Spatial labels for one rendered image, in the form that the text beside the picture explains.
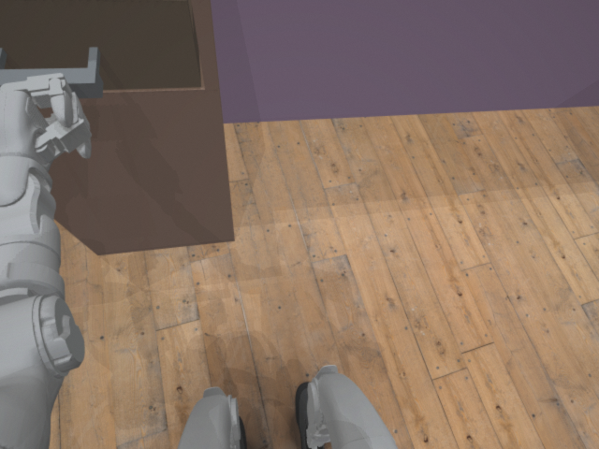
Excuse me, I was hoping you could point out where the robot thigh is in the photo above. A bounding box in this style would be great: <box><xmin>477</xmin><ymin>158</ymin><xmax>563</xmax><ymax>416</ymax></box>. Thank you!
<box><xmin>177</xmin><ymin>394</ymin><xmax>241</xmax><ymax>449</ymax></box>
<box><xmin>307</xmin><ymin>373</ymin><xmax>398</xmax><ymax>449</ymax></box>

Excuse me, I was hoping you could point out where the robot left hand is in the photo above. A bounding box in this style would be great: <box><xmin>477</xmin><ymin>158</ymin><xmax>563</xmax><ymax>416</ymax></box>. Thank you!
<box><xmin>0</xmin><ymin>73</ymin><xmax>92</xmax><ymax>172</ymax></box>

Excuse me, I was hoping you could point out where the drawer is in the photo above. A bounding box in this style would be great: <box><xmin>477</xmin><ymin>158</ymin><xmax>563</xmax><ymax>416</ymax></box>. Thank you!
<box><xmin>0</xmin><ymin>0</ymin><xmax>201</xmax><ymax>90</ymax></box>

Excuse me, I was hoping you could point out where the cabinet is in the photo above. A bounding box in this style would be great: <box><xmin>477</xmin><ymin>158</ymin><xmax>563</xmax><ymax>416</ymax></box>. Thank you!
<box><xmin>37</xmin><ymin>0</ymin><xmax>235</xmax><ymax>255</ymax></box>

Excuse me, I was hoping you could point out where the robot right thigh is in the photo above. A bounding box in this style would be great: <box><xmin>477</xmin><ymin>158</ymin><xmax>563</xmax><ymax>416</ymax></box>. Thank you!
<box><xmin>307</xmin><ymin>373</ymin><xmax>398</xmax><ymax>449</ymax></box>

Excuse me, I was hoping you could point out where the handle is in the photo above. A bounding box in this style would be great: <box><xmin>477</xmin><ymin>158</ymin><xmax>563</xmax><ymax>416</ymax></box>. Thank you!
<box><xmin>0</xmin><ymin>47</ymin><xmax>104</xmax><ymax>98</ymax></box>

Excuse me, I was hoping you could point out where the robot left forearm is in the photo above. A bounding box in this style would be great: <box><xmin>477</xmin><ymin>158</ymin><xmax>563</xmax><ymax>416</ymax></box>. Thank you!
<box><xmin>0</xmin><ymin>156</ymin><xmax>66</xmax><ymax>306</ymax></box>

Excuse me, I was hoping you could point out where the robot left upper arm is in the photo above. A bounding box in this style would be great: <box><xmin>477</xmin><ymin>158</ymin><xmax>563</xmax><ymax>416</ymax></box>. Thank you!
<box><xmin>0</xmin><ymin>295</ymin><xmax>85</xmax><ymax>449</ymax></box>

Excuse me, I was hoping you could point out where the robot left thigh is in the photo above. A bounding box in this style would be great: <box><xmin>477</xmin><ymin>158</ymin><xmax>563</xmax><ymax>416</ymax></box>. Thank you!
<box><xmin>177</xmin><ymin>394</ymin><xmax>241</xmax><ymax>449</ymax></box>

